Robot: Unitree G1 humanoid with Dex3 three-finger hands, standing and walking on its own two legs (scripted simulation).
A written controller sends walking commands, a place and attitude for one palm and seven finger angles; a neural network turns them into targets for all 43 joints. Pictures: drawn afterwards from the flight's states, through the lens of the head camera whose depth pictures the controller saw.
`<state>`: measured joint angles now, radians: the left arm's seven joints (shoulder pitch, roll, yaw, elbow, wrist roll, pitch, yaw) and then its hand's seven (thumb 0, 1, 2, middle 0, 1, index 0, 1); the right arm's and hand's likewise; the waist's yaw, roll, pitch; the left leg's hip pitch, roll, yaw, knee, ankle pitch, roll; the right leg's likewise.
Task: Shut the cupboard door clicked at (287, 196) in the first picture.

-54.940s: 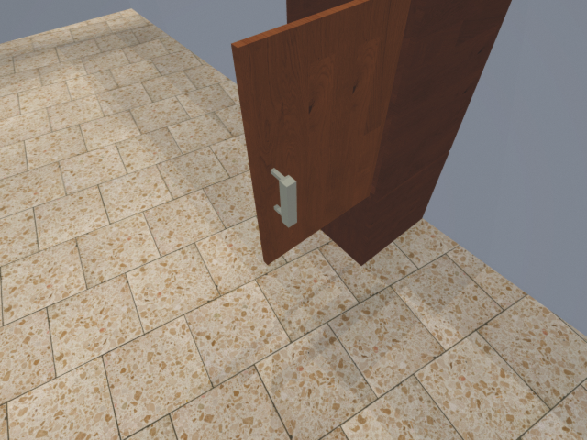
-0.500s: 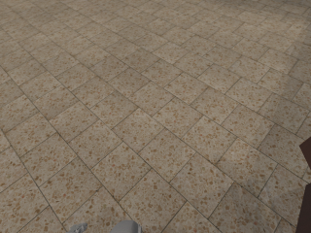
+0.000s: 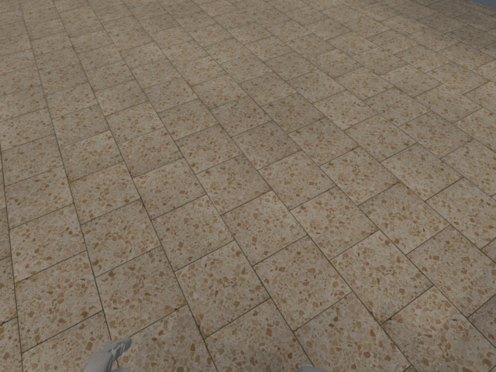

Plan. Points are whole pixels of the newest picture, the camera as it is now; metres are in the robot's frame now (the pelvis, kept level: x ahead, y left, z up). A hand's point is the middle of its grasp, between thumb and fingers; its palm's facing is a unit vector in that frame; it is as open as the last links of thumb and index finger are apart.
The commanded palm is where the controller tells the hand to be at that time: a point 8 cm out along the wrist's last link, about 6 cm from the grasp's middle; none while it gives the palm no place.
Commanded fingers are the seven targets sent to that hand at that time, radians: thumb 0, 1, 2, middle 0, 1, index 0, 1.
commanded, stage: walk to a spot facing it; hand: left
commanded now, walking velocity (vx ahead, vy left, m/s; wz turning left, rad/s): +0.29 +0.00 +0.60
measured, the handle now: out of the picture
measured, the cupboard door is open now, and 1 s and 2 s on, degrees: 34 34 34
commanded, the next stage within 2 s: turn to face it in 0.50 s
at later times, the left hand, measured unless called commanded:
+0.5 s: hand out of the picture +0.06 +0.19 -0.19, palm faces +0.39 -0.90 -0.20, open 7.4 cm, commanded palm none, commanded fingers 0.00 0.90 0.90 -0.20 -0.30 -0.20 -0.30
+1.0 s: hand (143, 304) +0.27 +0.23 -0.16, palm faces +0.30 -0.93 -0.20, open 7.3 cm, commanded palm none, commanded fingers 0.00 0.90 0.90 -0.20 -0.30 -0.20 -0.30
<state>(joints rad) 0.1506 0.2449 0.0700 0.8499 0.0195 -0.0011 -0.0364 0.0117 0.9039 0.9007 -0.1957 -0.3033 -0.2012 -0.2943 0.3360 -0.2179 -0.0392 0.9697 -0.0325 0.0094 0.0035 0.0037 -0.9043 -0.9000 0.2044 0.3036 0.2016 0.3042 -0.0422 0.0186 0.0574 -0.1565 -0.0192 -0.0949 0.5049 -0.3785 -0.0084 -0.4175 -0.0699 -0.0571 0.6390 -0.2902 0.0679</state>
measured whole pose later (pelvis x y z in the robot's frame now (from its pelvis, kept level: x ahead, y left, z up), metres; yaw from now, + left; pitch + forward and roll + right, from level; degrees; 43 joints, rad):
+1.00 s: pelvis +0.26 +0.04 +0.00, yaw +16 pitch +1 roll +0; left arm 0.25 0.15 0.04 0.94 0.03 0.03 0.01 0.01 0.91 0.90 -0.20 -0.30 -0.20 -0.29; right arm 0.19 -0.20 -0.04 0.97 -0.01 0.04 -0.03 0.00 -0.91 -0.90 0.20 0.30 0.20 0.30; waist 0.00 0.02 0.05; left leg -0.36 0.00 0.06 0.84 -0.50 -0.01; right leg -0.29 0.00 0.03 0.54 -0.27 0.00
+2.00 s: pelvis +0.30 +0.08 +0.00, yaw -20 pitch +1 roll -1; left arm 0.19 0.25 0.08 0.89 0.02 0.08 -0.02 0.01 0.90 0.90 -0.20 -0.30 -0.20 -0.29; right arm 0.19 -0.21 -0.02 0.86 -0.03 0.01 -0.03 0.00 -0.91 -0.90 0.20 0.30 0.20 0.30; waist 0.01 -0.06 0.08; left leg -0.32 0.06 0.07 0.58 -0.29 0.00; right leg -0.44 0.04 0.06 0.91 -0.50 0.03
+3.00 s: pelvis +0.33 +0.05 +0.01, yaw -56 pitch +1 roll -2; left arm 0.14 0.27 0.09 0.87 0.02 0.08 -0.05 0.01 0.91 0.90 -0.19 -0.30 -0.20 -0.29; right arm 0.22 -0.22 -0.02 0.88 -0.03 0.03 -0.02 0.00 -0.90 -0.90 0.20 0.30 0.20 0.30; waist -0.01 0.02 0.10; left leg -0.24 0.17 0.22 0.55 -0.31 -0.02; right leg -0.38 -0.03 -0.06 0.80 -0.43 0.04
